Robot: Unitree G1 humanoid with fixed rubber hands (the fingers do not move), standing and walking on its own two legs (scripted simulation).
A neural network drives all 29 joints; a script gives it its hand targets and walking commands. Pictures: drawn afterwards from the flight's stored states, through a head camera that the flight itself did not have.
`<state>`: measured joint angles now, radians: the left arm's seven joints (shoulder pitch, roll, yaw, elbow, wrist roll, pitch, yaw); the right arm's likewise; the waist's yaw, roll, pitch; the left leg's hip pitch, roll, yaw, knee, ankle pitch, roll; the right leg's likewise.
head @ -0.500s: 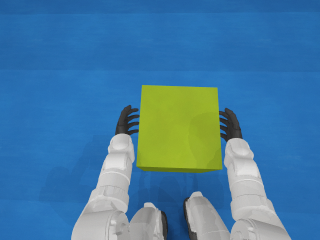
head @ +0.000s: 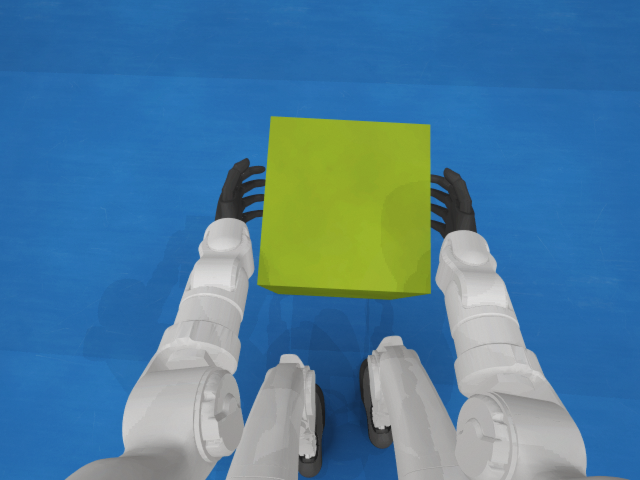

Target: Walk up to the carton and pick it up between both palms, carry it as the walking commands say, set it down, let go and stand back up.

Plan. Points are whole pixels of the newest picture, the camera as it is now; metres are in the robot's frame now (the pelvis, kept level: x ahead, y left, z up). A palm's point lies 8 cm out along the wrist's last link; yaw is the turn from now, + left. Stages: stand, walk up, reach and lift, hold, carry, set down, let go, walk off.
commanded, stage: set down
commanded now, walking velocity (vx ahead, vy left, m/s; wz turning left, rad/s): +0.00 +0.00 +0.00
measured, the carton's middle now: (340, 224) +0.44 -0.02 -0.15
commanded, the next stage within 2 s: none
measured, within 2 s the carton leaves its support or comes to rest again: neither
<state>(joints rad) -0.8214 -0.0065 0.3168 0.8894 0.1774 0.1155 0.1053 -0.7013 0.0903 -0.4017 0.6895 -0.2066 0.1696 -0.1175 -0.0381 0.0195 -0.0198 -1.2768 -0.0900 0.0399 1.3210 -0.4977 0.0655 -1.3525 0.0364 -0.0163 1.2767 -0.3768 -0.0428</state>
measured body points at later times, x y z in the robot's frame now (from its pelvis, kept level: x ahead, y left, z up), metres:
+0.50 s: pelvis -0.01 +0.00 -0.08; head +0.23 -0.01 +0.30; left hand +0.48 +0.12 -0.15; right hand +0.44 -0.17 -0.16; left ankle +0.06 +0.08 -0.60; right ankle +0.11 -0.09 -0.60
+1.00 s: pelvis -0.02 +0.00 -0.15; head +0.27 -0.01 +0.19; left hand +0.51 +0.12 -0.24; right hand +0.48 -0.17 -0.25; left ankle +0.06 +0.08 -0.60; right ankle +0.11 -0.09 -0.60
